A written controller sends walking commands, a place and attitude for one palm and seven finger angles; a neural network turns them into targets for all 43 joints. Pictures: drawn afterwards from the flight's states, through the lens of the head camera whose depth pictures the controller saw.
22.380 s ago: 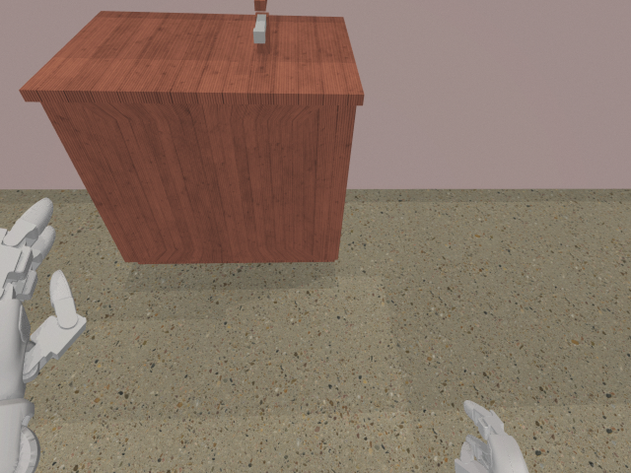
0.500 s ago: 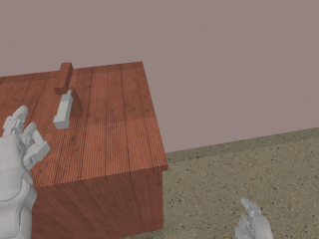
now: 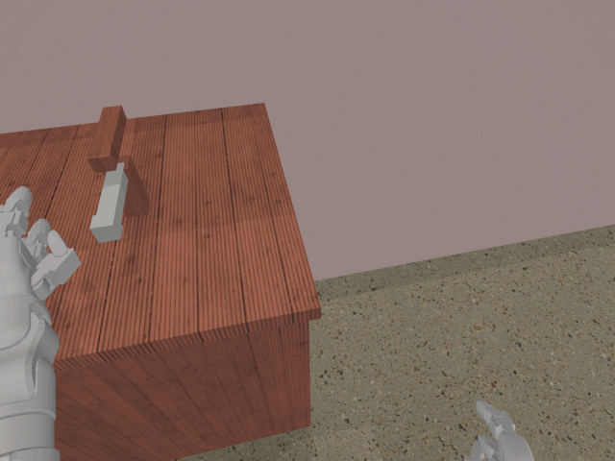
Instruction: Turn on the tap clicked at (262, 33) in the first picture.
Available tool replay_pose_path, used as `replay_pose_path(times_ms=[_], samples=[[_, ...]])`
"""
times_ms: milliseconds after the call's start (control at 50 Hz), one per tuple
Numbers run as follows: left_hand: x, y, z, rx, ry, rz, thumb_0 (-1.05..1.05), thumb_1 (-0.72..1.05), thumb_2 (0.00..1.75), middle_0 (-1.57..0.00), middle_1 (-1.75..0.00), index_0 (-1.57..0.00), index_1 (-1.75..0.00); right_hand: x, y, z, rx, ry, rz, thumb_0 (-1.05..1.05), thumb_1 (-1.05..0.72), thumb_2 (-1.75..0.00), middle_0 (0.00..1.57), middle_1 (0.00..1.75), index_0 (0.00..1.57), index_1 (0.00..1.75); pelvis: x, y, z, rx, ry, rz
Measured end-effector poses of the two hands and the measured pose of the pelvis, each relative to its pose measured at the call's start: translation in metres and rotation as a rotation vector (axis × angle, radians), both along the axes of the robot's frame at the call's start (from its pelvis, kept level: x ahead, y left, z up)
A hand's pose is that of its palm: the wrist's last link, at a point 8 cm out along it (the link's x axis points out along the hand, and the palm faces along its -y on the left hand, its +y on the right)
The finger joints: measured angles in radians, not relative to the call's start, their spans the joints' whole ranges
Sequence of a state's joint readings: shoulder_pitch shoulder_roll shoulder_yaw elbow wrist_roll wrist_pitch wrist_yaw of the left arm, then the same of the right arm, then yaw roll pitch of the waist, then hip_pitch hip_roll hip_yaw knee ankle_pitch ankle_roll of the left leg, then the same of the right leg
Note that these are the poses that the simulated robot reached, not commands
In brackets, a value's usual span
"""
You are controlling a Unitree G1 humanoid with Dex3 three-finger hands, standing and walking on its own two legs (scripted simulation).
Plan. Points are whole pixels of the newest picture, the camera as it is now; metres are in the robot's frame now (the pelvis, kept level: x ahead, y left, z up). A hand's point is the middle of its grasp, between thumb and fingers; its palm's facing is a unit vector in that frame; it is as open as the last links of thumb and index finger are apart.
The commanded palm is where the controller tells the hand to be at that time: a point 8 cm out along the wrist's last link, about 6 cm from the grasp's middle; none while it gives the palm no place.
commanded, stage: reach beside the lever's end, fingers flat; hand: left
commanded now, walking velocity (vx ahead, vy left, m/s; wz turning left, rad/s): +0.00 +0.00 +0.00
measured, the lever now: (107, 227) +0.36 +0.30 +0.12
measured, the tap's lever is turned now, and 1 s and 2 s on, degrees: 0 0 23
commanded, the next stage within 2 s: push the lever round in 0.62 s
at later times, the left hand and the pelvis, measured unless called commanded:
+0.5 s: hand (83, 247) +0.33 +0.32 +0.11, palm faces +0.51 -0.85 -0.10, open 7.8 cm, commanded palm +0.28 +0.36 +0.12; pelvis +0.01 +0.01 +0.00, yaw -1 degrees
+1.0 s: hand (92, 247) +0.33 +0.30 +0.12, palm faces +0.50 -0.86 -0.08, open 7.8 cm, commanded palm +0.28 +0.34 +0.12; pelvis +0.01 +0.00 +0.00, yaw +0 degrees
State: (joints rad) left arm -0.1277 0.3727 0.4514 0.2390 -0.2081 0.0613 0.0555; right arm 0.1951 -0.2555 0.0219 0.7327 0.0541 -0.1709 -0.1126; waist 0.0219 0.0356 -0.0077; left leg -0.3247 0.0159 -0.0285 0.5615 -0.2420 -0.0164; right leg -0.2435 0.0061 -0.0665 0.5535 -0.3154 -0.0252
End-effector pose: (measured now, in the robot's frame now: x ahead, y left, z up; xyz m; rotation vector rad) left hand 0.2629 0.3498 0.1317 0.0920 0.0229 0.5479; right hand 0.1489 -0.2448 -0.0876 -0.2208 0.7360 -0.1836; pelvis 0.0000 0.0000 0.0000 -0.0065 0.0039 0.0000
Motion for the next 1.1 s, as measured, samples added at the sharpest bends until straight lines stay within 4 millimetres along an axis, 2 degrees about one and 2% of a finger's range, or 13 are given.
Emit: replay_pose_path(times_ms=[160,280,360,480,800,920,1100], samples=[[0.020,0.006,-0.005,-0.001,0.007,-0.005,0.01,0.90,0.90,-0.16,-0.16,-0.15,-0.16,-0.018,-0.005,-0.006,-0.003,0.052,-0.032,0.01,-0.90,-0.89,0.20,0.30,0.20,0.30,0.001,0.002,-0.001,-0.002,0.022,-0.009],[0.027,0.013,-0.009,0.006,0.008,0.008,0.02,0.90,0.90,-0.15,-0.16,-0.15,-0.16,-0.030,-0.008,-0.010,-0.008,0.092,-0.050,0.01,-0.90,-0.89,0.20,0.30,0.20,0.30,0.003,0.004,-0.002,-0.005,0.037,-0.011],[0.029,0.010,-0.009,0.019,-0.010,-0.008,0.02,0.90,0.90,-0.15,-0.15,-0.15,-0.16,-0.033,-0.008,-0.012,-0.006,0.107,-0.056,0.01,-0.90,-0.89,0.20,0.30,0.20,0.30,0.005,0.006,-0.003,-0.006,0.042,-0.015],[0.025,0.006,-0.013,0.009,-0.005,-0.014,0.01,0.90,0.90,-0.15,-0.15,-0.15,-0.16,-0.028,-0.004,-0.012,0.002,0.101,-0.058,0.01,-0.90,-0.89,0.20,0.30,0.20,0.30,0.009,0.007,-0.003,-0.005,0.042,-0.015],[0.009,0.007,-0.009,0.005,-0.017,0.008,0.01,0.90,0.90,-0.15,-0.15,-0.15,-0.16,0.008,0.006,-0.003,0.018,0.014,0.005,0.01,-0.90,-0.89,0.20,0.30,0.20,0.30,0.008,0.003,-0.003,-0.004,0.028,0.000],[0.013,-0.001,-0.007,0.007,-0.026,-0.002,0.02,0.90,0.90,-0.15,-0.15,-0.15,-0.15,0.009,0.003,-0.003,0.013,0.013,0.015,0.01,-0.90,-0.89,0.20,0.30,0.20,0.30,0.006,0.001,-0.004,-0.005,0.028,0.005],[0.020,-0.020,-0.008,0.001,-0.024,-0.023,0.01,0.90,0.91,-0.15,-0.15,-0.15,-0.16,-0.004,-0.003,-0.007,0.026,0.033,-0.015,0.01,-0.90,-0.89,0.20,0.30,0.20,0.30,0.006,-0.002,-0.003,0.000,0.024,-0.006]])
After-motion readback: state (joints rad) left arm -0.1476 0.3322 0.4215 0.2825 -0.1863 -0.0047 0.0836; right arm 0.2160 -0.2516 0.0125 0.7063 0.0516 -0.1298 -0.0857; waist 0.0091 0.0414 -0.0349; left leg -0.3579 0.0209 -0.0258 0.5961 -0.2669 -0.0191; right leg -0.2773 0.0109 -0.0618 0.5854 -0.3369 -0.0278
